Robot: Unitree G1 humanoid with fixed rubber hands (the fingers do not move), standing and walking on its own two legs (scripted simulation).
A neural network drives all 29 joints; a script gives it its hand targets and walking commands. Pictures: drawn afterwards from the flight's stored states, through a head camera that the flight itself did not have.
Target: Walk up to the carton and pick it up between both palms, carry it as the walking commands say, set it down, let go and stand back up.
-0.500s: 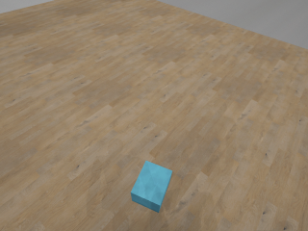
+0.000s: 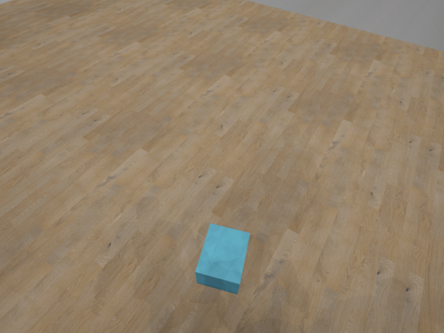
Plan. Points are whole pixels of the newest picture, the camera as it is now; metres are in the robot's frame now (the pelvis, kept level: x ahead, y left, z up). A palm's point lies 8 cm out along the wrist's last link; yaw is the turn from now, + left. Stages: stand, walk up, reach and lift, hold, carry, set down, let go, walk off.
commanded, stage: walk up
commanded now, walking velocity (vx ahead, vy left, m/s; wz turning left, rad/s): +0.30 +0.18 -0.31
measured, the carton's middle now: (223, 258) +0.50 +0.01 -0.69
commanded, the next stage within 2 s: none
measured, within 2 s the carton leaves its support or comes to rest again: neither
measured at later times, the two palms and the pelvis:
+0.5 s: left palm (120, 258) +0.28 +0.24 -0.13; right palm out of the picture +0.01 -0.16 -0.14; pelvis +0.13 +0.04 +0.00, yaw -5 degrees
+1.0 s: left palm (91, 278) +0.23 +0.29 -0.12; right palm out of the picture +0.15 -0.26 -0.10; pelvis +0.11 +0.03 +0.00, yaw -8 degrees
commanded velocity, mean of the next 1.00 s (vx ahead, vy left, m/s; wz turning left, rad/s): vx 0.04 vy -0.01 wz -0.14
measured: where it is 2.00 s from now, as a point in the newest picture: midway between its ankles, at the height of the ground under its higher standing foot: outside the picture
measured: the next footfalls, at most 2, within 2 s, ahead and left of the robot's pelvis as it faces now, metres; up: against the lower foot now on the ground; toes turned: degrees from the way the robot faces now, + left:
left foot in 0.02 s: +0.01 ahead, +0.15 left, +0.00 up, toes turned +3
right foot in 0.40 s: +0.19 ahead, -0.04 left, +0.00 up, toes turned -9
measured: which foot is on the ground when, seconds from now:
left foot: up 0.00-0.00, down 0.02-0.42, up 0.44-0.70, down 0.72-1.00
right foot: down 0.00-0.00, up 0.02-0.38, down 0.40-0.72, up 0.74-1.00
